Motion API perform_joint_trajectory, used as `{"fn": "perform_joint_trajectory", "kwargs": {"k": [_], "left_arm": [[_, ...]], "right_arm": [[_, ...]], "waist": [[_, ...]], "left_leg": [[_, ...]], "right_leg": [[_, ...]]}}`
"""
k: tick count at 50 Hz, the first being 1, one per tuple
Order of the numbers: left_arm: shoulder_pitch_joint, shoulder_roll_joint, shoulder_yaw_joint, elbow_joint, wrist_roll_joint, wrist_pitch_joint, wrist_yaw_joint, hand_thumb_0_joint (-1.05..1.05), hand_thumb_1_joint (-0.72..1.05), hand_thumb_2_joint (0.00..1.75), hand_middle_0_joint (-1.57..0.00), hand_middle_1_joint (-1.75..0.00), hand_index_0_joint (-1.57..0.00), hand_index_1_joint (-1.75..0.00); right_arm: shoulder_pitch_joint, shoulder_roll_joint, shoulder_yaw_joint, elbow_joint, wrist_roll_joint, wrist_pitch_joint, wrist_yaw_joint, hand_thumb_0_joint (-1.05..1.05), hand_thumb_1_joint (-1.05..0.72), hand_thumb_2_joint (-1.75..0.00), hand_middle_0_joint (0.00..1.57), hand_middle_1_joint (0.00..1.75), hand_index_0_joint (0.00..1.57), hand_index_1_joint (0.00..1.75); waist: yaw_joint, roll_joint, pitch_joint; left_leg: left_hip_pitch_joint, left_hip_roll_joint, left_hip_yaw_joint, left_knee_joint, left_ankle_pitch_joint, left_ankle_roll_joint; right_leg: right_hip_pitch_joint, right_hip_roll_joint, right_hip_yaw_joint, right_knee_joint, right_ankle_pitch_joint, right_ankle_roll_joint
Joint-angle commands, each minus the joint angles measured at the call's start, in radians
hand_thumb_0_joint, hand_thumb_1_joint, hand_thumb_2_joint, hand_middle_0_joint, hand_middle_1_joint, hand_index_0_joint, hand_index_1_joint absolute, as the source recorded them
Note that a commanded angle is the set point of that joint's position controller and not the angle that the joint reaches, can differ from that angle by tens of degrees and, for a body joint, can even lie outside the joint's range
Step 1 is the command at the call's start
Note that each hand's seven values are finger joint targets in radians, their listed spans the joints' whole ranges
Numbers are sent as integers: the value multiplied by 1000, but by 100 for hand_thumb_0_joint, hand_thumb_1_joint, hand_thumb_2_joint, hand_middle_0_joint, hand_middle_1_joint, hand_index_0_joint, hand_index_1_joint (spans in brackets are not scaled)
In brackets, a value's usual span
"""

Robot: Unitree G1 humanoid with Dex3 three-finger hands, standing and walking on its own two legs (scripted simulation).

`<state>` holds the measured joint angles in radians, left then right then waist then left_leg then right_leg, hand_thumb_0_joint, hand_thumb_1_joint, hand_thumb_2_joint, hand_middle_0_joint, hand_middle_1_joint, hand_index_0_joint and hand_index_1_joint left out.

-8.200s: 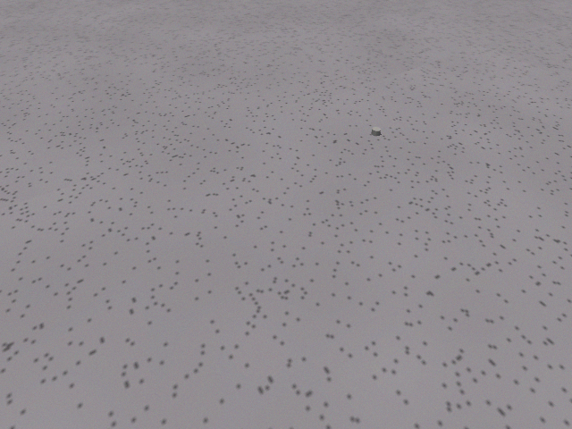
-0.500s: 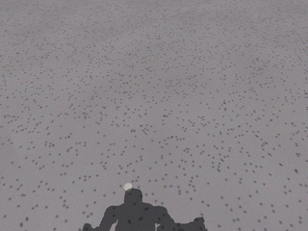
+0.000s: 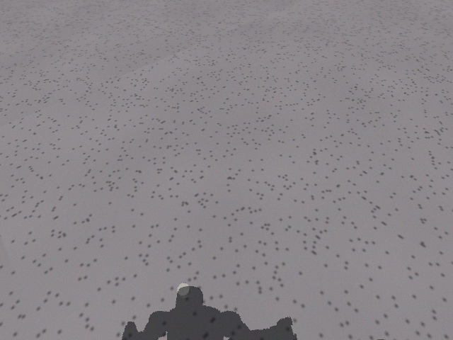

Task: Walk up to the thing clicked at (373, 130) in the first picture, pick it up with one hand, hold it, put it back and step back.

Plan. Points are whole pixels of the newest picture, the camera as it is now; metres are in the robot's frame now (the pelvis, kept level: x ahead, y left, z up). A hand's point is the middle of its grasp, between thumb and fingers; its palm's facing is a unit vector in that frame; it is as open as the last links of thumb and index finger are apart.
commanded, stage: walk up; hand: left
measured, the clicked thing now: (183, 290) +0.45 +0.21 -0.76
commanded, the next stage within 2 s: stand in 0.18 s
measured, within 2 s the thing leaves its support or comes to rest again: neither
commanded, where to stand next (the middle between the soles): +0.07 -0.03 m, yaw +0 degrees
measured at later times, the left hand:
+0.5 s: hand out of the picture +0.09 +0.24 -0.15, palm faces -0.03 -0.94 -0.33, open 7.4 cm
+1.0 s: hand out of the picture +0.07 +0.24 -0.15, palm faces -0.01 -0.94 -0.35, open 7.4 cm
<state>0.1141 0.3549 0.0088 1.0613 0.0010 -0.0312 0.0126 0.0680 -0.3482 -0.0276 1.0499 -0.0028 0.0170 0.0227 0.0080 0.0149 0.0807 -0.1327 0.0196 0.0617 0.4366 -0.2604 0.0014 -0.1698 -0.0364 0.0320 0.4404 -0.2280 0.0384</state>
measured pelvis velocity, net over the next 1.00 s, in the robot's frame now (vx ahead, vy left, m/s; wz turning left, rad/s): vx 0.00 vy -0.01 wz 0.01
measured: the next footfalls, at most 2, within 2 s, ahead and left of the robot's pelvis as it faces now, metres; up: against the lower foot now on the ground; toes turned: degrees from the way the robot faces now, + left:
none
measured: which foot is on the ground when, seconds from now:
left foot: down 0.00-1.00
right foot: down 0.00-1.00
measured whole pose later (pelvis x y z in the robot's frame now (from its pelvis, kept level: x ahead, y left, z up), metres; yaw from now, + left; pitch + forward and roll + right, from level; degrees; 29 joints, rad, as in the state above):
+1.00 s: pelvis +0.00 -0.01 +0.01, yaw +1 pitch -2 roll +0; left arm 0.12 0.35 0.00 1.13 0.01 -0.01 0.00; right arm 0.09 -0.35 -0.01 1.14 -0.01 -0.01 0.01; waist -0.01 0.01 0.05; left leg -0.07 0.03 0.04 0.30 -0.19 -0.02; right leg -0.11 -0.02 0.01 0.32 -0.17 0.02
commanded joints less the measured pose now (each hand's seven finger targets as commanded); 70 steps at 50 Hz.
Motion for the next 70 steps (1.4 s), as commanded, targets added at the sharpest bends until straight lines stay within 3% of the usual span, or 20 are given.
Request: {"fn": "perform_joint_trajectory", "kwargs": {"k": [1, 8, 9, 12, 15, 19, 24, 27, 30, 36, 44, 53, 65, 70], "left_arm": [[-43, 219, 39, -42, 1, -21, 16, 0, 90, 90, -20, -30, -20, -30], [-82, 218, 39, -23, 4, -9, 13, 0, 90, 90, -20, -30, -20, -30], [-79, 198, 29, -16, 6, -3, 5, 0, 90, 90, -20, -30, -20, -30], [-80, 203, 30, -6, 6, 0, -2, 0, 90, 90, -20, -30, -20, -30], [-81, 209, 29, -2, 6, 2, -4, 0, 90, 90, -20, -30, -20, -30], [-91, 212, 26, -2, 7, -4, -4, 0, 90, 90, -20, -30, -20, -30], [-85, 212, 27, 0, 8, -1, -5, 0, 90, 90, -20, -30, -20, -30], [-76, 210, 26, 3, 10, -4, -5, 0, 90, 90, -20, -30, -20, -30], [-67, 213, 26, 5, 8, -6, -5, 0, 90, 90, -20, -30, -20, -30], [-53, 212, 24, 7, 8, -4, -5, 0, 90, 90, -20, -30, -20, -30], [-43, 214, 25, 5, 7, -5, -4, 0, 90, 90, -20, -30, -20, -30], [-44, 218, 24, 6, 4, -2, -4, 0, 90, 90, -20, -30, -20, -30], [-45, 214, 24, -1, 7, -3, -5, 0, 90, 90, -20, -30, -20, -30], [-55, 218, 28, -3, 5, 0, -5, 0, 90, 90, -20, -30, -20, -30]], "right_arm": [[-47, -211, -50, -43, 0, -21, -15, 0, -90, -90, 20, 30, 20, 30], [-44, -213, -50, -12, -5, -20, -14, 0, -90, -90, 20, 30, 20, 30], [-51, -208, -37, -8, -5, -32, -16, 0, -90, -90, 20, 30, 20, 30], [-60, -218, -38, 7, -8, -45, -21, 0, -90, -90, 20, 30, 20, 30], [-48, -220, -34, 22, -8, -49, -22, 0, -90, -90, 20, 30, 20, 30], [-28, -215, -31, 32, -6, -51, -23, 0, -90, -90, 20, 30, 20, 30], [-26, -211, -27, 37, -8, -48, -23, 0, -90, -90, 20, 30, 20, 30], [-27, -211, -29, 36, -9, -45, -22, 0, -90, -90, 20, 30, 20, 30], [-22, -212, -27, 39, -7, -46, -21, 0, -90, -90, 20, 30, 20, 30], [-23, -217, -25, 39, -7, -44, -22, 0, -90, -90, 20, 30, 20, 30], [-18, -217, -22, 38, -6, -44, -23, 0, -90, -90, 20, 30, 20, 30], [-9, -213, -17, 38, -6, -44, -23, 0, -90, -90, 20, 30, 20, 30], [-7, -218, -20, 32, -6, -45, -25, 0, -90, -90, 20, 30, 20, 30], [7, -213, -14, 33, -9, -45, -26, 0, -90, -90, 20, 30, 20, 30]], "waist": [[-6, -26, -145], [-7, -11, -109], [-7, -11, -144], [-5, -7, -130], [-7, 2, -102], [-21, -16, -125], [-22, -11, -79], [-22, -20, -86], [-25, -22, -99], [-22, -15, -96], [-20, -15, -116], [-17, -14, -92], [-14, -16, -110], [-16, -9, -94]], "left_leg": [[58, 115, -86, -91, 263, 34], [33, 114, -82, -142, 169, 31], [27, 128, -126, -184, 186, 27], [61, 128, -116, -182, 245, 18], [47, 122, -111, -194, 201, 11], [75, 125, -106, -181, 261, 8], [47, 117, -105, -204, 148, 5], [57, 118, -108, -197, 141, 7], [85, 118, -106, -192, 168, 7], [73, 121, -110, -185, 136, 7], [85, 126, -108, -171, 216, 9], [56, 124, -112, -187, 185, 2], [71, 126, -102, -172, 210, 8], [50, 124, -100, -188, 188, 4]], "right_leg": [[58, -91, 60, -47, 341, -61], [55, -80, 56, -68, 268, -55], [99, -83, 53, -82, 225, -46], [85, -86, 57, -100, 230, -47], [77, -90, 61, -123, 201, -47], [89, -99, 62, -130, 261, -49], [56, -94, 65, -160, 174, -48], [47, -93, 65, -170, 159, -48], [42, -97, 71, -170, 202, -49], [42, -95, 71, -175, 163, -49], [59, -98, 64, -159, 253, -52], [55, -93, 61, -161, 199, -54], [71, -97, 66, -161, 251, -56], [67, -96, 65, -162, 225, -57]]}}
